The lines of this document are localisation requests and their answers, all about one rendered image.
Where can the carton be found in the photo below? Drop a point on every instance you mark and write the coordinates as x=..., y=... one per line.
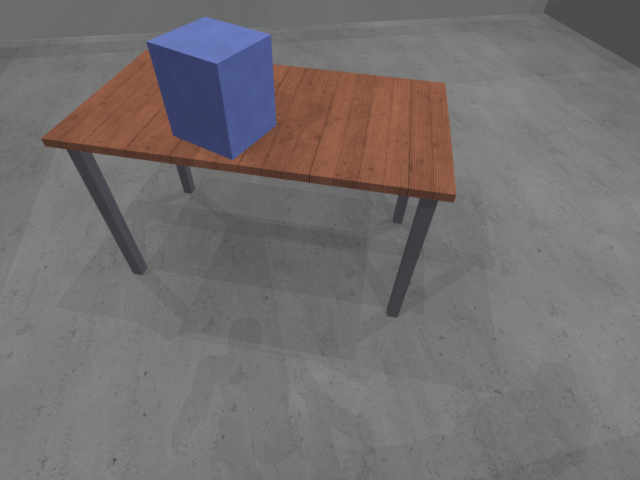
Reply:
x=216, y=81

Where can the table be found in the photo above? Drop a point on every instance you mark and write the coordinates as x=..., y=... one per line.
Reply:
x=359, y=131

